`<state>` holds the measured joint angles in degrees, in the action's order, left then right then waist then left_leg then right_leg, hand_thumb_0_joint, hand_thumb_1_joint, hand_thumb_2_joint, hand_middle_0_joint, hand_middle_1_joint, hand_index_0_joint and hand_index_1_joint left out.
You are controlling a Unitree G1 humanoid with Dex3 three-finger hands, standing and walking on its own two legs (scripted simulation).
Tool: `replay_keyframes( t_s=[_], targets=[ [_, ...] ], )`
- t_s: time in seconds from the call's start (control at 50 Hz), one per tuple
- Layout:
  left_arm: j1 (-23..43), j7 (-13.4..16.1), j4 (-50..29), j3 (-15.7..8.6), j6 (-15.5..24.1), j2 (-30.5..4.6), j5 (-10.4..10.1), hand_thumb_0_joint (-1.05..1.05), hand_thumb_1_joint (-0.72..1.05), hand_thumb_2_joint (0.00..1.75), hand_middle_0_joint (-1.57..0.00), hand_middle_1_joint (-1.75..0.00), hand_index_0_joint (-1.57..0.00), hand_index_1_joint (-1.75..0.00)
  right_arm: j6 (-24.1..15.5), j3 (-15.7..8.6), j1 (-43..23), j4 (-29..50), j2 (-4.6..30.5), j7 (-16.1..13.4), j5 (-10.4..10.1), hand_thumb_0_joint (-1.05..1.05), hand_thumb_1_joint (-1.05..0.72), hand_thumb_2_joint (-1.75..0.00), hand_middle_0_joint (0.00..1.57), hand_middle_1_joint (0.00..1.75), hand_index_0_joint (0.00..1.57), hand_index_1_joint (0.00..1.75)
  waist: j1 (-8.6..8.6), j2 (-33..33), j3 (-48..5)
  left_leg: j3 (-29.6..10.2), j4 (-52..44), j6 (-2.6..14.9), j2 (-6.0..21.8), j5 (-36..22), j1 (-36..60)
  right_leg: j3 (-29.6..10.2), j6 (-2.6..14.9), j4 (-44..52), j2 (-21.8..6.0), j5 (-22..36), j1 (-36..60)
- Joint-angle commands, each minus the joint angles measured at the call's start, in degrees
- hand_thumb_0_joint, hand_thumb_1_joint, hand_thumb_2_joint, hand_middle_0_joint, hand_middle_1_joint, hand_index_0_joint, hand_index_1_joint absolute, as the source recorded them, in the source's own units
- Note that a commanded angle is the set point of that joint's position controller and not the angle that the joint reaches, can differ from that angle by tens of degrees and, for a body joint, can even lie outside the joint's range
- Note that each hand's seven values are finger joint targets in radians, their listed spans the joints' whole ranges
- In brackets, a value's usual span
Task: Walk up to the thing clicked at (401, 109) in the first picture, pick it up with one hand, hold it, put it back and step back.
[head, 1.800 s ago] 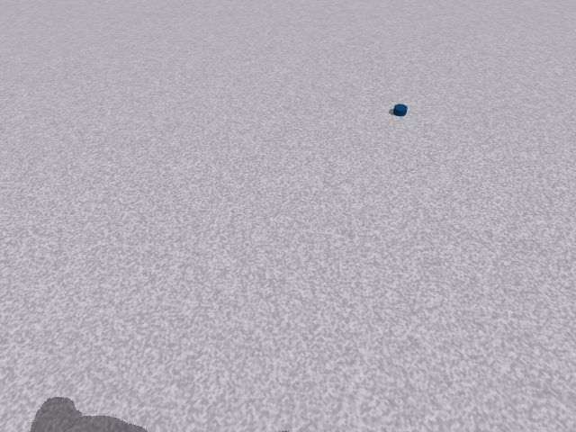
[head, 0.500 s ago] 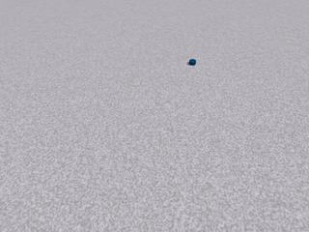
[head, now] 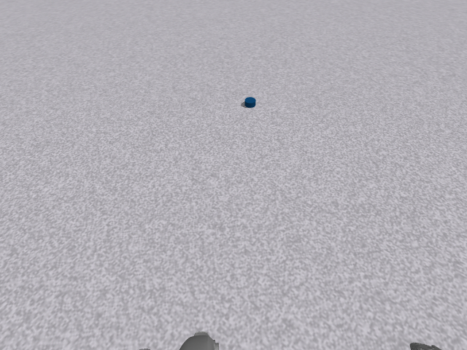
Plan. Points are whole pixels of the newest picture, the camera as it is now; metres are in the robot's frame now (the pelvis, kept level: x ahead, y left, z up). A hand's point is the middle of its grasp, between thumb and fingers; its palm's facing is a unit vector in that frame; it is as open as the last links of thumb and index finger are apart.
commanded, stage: walk up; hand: left
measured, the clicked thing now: (250, 102) +1.87 +0.03 -0.75
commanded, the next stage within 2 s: none
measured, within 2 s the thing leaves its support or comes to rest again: neither
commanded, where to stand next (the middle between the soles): +1.41 -0.18 m, yaw -9 degrees
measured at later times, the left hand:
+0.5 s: hand (172, 199) +0.49 +0.22 -0.11, palm faces -0.24 -0.89 -0.38, open 7.3 cm
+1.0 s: hand (181, 173) +0.61 +0.23 -0.16, palm faces -0.15 -0.92 -0.37, open 7.3 cm
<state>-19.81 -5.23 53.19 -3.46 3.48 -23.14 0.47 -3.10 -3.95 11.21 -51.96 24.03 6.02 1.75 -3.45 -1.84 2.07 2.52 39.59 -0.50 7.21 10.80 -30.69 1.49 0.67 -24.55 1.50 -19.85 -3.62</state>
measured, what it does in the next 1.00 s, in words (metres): walks ahead: left foot, then right foot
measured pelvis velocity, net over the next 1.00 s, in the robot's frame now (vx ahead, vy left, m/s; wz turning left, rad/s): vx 0.57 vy -0.05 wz -0.17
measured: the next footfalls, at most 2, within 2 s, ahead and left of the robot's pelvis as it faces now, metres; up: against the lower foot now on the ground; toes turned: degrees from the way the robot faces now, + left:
left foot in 0.06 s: +0.22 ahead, +0.14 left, +0.00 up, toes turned +6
right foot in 0.52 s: +0.45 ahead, -0.17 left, +0.00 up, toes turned -12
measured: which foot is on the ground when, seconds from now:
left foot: up 0.00-0.04, down 0.06-0.54, up 0.56-0.96, down 0.98-1.00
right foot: down 0.00-0.08, up 0.10-0.50, down 0.52-1.00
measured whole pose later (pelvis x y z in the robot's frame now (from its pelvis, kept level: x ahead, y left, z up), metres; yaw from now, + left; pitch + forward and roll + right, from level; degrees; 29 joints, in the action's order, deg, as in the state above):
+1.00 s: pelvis +0.57 -0.05 -0.01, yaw -10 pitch -1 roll -2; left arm -21.9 -3.1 51.9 -3.5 4.4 -25.7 0.2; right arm -3.5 -4.8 11.5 -51.5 24.0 5.4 1.8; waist -3.4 0.1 3.6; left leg 3.6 31.5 1.3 4.2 4.3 -25.7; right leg 2.5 -0.2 -30.1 -0.9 -27.6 -0.3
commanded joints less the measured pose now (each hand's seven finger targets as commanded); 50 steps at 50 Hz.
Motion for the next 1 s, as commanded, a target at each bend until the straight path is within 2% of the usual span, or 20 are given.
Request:
replay_keyframes(
  t_s=[0.0, 0.04, 0.06, 0.08, 0.1, 0.18, 0.26, 0.4, 0.44, 0.48, 0.5, 0.52, 0.54, 0.58, 0.64, 0.76, 0.88, 0.94, 0.96, 0.98],
  targets=[
    [9.77, 1.56, -7.47, -4.4, 2.3, -16.96, -0.01, 0.0, 0.9, 0.9, -0.2, -0.3, -0.2, -0.3, -2.91, -4.27, 0.96, 4.81, 11.44, -1.49, -0.26, 0.0, -0.9, -0.9, 0.2, 0.3, 0.2, 0.3, 5.78, 4.35, -0.53, 3.38, -7.83, 0.78, -2.3, -5.45, 19.36, -7.33, 9.25, 4.29, -12.22, 6.85, -14.36],
    [4.98, 1.77, -7.34, -2.71, 2.22, -12.55, 0.22, 0.0, 0.9, 0.9, -0.2, -0.3, -0.2, -0.3, -3.63, -6.48, 15.19, 1.14, 15.63, -2.84, 0.49, 0.0, -0.9, -0.9, 0.2, 0.3, 0.2, 0.3, 11.88, -9.36, -8.02, -0.82, -10.96, 4.97, -1.47, 7.44, 41.5, -1.24, 5.91, -24.97, -5.4, 15.27, -25.38],
    [3.35, 2.02, -7.9, -1.26, 2.19, -7.63, -0.3, 0.0, 0.9, 0.9, -0.2, -0.3, -0.2, -0.3, -4.08, -7.62, 21.03, 1.25, 19.36, -3.68, 1.39, 0.0, -0.9, -0.9, 0.2, 0.3, 0.2, 0.3, 13.21, -19.37, -10.13, -24.32, -18.44, 7.29, 12.13, 21.32, 47.5, -2.78, 2.84, -41.37, 2.27, -5.77, -37.08],
    [0.41, 2.74, -7.38, -1.78, 2.07, -12.0, -0.68, 0.0, 0.9, 0.9, -0.2, -0.3, -0.2, -0.3, -4.19, -7.93, 14.44, 3.71, 21.97, -3.64, -0.68, 0.0, -0.9, -0.9, 0.2, 0.3, 0.2, 0.3, 9.28, -13.3, -11.18, -45.23, -30.59, 13.18, 20.61, 31.95, 41.86, -8.97, 3.74, -48.48, 2.73, -8.77, -38.32],
    [1.74, 3.14, -6.34, -1.72, 2.02, -15.25, -0.31, 0.0, 0.9, 0.9, -0.2, -0.3, -0.2, -0.3, -4.05, -7.77, 7.94, 5.68, 21.19, -3.55, -1.68, 0.0, -0.9, -0.9, 0.2, 0.3, 0.2, 0.3, 6.82, -6.19, -7.36, -40.68, -31.24, 14.14, 21.46, 34.96, 34.26, -10.55, 3.4, -50.92, -1.96, -4.68, -37.58],
    [3.18, 1.31, -3.9, -2.44, 1.51, -14.03, -0.88, 0.0, 0.9, 0.9, -0.2, -0.3, -0.2, -0.3, -4.8, -4.41, 6.01, 5.9, 14.22, -4.0, -1.56, 0.0, -0.9, -0.9, 0.2, 0.3, 0.2, 0.3, 5.3, -5.26, -1.02, -11.95, -27.77, 10.49, 11.46, 8.32, 24.42, -7.86, 0.64, -38.81, -7.41, 3.28, -32.63],
    [9.46, -0.33, -6.4, -1.98, 0.67, -11.89, -0.4, 0.0, 0.9, 0.9, -0.2, -0.3, -0.2, -0.3, -5.22, -4.27, 6.07, 6.24, 15.26, -3.84, -0.98, 0.0, -0.9, -0.9, 0.2, 0.3, 0.2, 0.3, 5.52, -4.6, 0.98, -4.07, -29.18, 13.48, 11.57, 0.47, 24.23, -4.32, -1.2, -25.66, -8.27, 4.33, -32.33],
    [17.41, -1.48, -7.54, -2.24, 0.19, -10.3, -0.28, 0.0, 0.9, 0.9, -0.2, -0.3, -0.2, -0.3, -4.01, -4.36, 7.09, 5.5, 16.66, -3.67, -1.28, 0.0, -0.9, -0.9, 0.2, 0.3, 0.2, 0.3, 5.95, -4.5, 0.2, 2.89, -26.17, 9.22, 9.07, -3.13, 23.92, 2.03, 1.2, -9.27, -5.91, 17.13, -20.52],
    [15.9, -1.13, -6.79, -2.41, 0.2, -10.7, -0.32, 0.0, 0.9, 0.9, -0.2, -0.3, -0.2, -0.3, -3.52, -4.35, 6.78, 5.39, 17.05, -4.06, -1.14, 0.0, -0.9, -0.9, 0.2, 0.3, 0.2, 0.3, 4.51, -3.53, -0.58, 3.49, -20.86, 8.8, 9.64, -6.59, 25.39, 2.66, 2.05, -7.76, -5.04, 14.39, -17.17],
    [3.3, 0.29, -3.04, -4.42, 0.8, -14.13, 0.16, 0.0, 0.9, 0.9, -0.2, -0.3, -0.2, -0.3, -3.1, -3.11, 7.27, 5.59, 14.25, -4.2, -0.9, 0.0, -0.9, -0.9, 0.2, 0.3, 0.2, 0.3, -2.68, 6.01, -8.03, 7.26, 2.3, 5.89, 4.63, -14.74, 20.44, 2.61, 3.81, -4.49, -1.86, 10.44, 2.11],
    [-4.14, 1.43, -2.38, -6.36, 1.1, -18.95, 0.68, 0.0, 0.9, 0.9, -0.2, -0.3, -0.2, -0.3, -2.99, -1.61, 11.31, 6.08, 10.09, -4.11, -1.11, 0.0, -0.9, -0.9, 0.2, 0.3, 0.2, 0.3, -5.31, 17.18, -13.09, 7.76, 18.57, 4.26, 0.31, -3.15, 9.65, -10.76, 5.05, -1.72, -9.85, -5.45, 13.42],
    [-3.78, 1.89, -3.49, -6.98, 1.45, -24.43, -0.43, 0.0, 0.9, 0.9, -0.2, -0.3, -0.2, -0.3, -3.07, -1.41, 13.24, 6.88, 9.93, -4.06, -2.26, 0.0, -0.9, -0.9, 0.2, 0.3, 0.2, 0.3, -3.75, 23.28, -14.08, 3.28, 29.04, 1.61, -6.94, 17.18, -5.21, -41.61, 12.05, 8.94, -24.26, -7.59, 20.62],
    [-0.22, 2.07, -4.53, -6.72, 1.2, -23.08, -1.81, 0.0, 0.9, 0.9, -0.2, -0.3, -0.2, -0.3, -2.53, -2.48, 8.8, 5.39, 15.09, -4.75, -1.63, 0.0, -0.9, -0.9, 0.2, 0.3, 0.2, 0.3, -3.25, 12.08, -9.7, -2.9, 33.09, 1.84, -2.75, 16.54, -7.46, -41.77, 13.99, 10.0, -25.12, -8.01, 14.11],
    [5.2, 2.79, -5.95, -5.2, 1.45, -18.93, -2.09, 0.0, 0.9, 0.9, -0.2, -0.3, -0.2, -0.3, -2.29, -2.24, 7.73, 4.03, 13.64, -4.53, -2.61, 0.0, -0.9, -0.9, 0.2, 0.3, 0.2, 0.3, -0.1, 6.92, -3.37, -5.45, 30.53, 2.65, -0.43, 8.38, -3.99, -24.97, 12.0, 8.06, -19.2, 7.3, 3.19],
    [7.28, 2.89, -6.47, -3.92, 2.47, -15.23, -1.43, 0.0, 0.9, 0.9, -0.2, -0.3, -0.2, -0.3, -1.13, -2.17, 11.35, 2.35, 11.61, -3.52, -1.44, 0.0, -0.9, -0.9, 0.2, 0.3, 0.2, 0.3, 3.61, 10.0, -0.87, -4.49, 22.88, 1.87, 0.32, 4.01, 1.11, -12.9, 9.17, 9.43, -13.05, 14.17, -5.85],
    [4.04, 2.76, -7.52, -4.41, 3.71, -15.76, -0.56, 0.0, 0.9, 0.9, -0.2, -0.3, -0.2, -0.3, -0.85, -2.94, 2.1, 5.23, 11.04, -1.54, -0.24, 0.0, -0.9, -0.9, 0.2, 0.3, 0.2, 0.3, 1.37, 7.62, 2.56, -3.22, 7.51, -0.89, 1.75, -0.54, -3.76, -11.28, 11.96, 14.66, -14.67, 0.04, -7.38],
    [2.03, 2.85, -6.88, -4.15, 3.19, -16.12, -0.4, 0.0, 0.9, 0.9, -0.2, -0.3, -0.2, -0.3, -2.15, -2.96, -4.85, 6.7, 9.06, -0.94, -0.45, 0.0, -0.9, -0.9, 0.2, 0.3, 0.2, 0.3, 0.35, 7.54, 1.95, 0.4, -6.72, 1.2, -1.47, -6.49, 6.76, -5.5, 9.86, 8.51, -13.78, 15.44, -5.86],
    [3.53, 3.42, -7.41, -3.69, 2.88, -16.69, -0.32, 0.0, 0.9, 0.9, -0.2, -0.3, -0.2, -0.3, -2.31, -3.96, 3.36, 4.04, 10.78, -1.46, -0.56, 0.0, -0.9, -0.9, 0.2, 0.3, 0.2, 0.3, 5.25, 3.17, -1.69, 2.23, -10.28, 3.28, -4.57, -4.39, 21.29, -3.82, 8.14, -3.11, -12.99, 24.42, -7.82],
    [2.69, 3.67, -7.88, -2.81, 2.63, -14.35, -0.28, 0.0, 0.9, 0.9, -0.2, -0.3, -0.2, -0.3, -2.58, -5.08, 12.52, 1.63, 13.75, -2.06, 0.36, 0.0, -0.9, -0.9, 0.2, 0.3, 0.2, 0.3, 9.59, -2.74, -6.87, 0.24, -11.6, 5.91, -4.01, -0.1, 33.02, -1.23, 6.13, -18.24, -9.39, 25.8, -11.97],
    [-1.74, 3.74, -8.42, -0.99, 2.37, -9.46, -1.34, 0.0, 0.9, 0.9, -0.2, -0.3, -0.2, -0.3, -2.94, -6.79, 18.06, 1.71, 19.01, -2.9, 1.38, 0.0, -0.9, -0.9, 0.2, 0.3, 0.2, 0.3, 10.84, -16.17, -12.75, -19.05, -15.95, 9.9, 9.21, 8.89, 44.71, 1.92, 2.81, -36.56, -3.54, 11.55, -24.79]
  ],
)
